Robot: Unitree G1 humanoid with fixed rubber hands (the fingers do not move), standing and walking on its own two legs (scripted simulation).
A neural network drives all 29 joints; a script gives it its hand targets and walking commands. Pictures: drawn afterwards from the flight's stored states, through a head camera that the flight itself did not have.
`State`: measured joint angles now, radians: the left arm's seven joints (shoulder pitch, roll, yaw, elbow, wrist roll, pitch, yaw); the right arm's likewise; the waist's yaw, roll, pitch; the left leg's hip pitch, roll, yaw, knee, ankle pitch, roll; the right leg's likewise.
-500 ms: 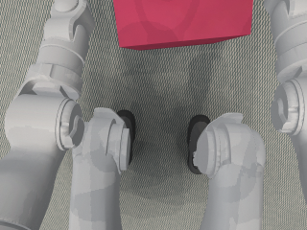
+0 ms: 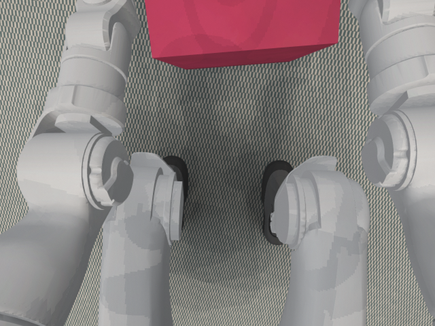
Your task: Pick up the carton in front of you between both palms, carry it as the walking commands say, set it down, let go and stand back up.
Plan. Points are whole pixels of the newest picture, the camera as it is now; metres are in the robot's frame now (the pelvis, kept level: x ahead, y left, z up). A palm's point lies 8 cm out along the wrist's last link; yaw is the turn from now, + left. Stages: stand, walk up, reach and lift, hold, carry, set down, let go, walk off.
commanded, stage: reach and lift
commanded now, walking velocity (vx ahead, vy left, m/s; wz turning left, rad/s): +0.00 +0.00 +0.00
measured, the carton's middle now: out of the picture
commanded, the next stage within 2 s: none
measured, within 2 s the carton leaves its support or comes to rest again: leaves its support in 0.08 s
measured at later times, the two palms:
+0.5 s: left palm out of the picture +0.50 +0.12 +0.01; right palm out of the picture +0.51 -0.18 +0.01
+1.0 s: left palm out of the picture +0.48 +0.12 +0.15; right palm out of the picture +0.47 -0.18 +0.15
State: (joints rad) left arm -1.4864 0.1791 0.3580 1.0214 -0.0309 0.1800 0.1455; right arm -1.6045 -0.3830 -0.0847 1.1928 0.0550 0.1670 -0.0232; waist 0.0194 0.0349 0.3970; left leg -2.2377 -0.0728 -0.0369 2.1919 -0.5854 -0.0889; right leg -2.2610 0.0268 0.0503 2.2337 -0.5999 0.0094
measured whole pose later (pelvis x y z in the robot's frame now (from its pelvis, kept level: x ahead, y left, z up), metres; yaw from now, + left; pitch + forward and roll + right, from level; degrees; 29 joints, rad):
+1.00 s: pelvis +0.02 +0.01 +0.20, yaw -4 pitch +38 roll +1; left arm -0.83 -0.09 0.46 0.60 0.17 0.38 0.10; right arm -0.90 -0.02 -0.36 0.70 -0.18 0.40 -0.04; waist 0.02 0.01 -0.21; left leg -1.71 -0.11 -0.10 1.54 -0.51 -0.07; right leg -1.73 0.10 0.11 1.55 -0.49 0.05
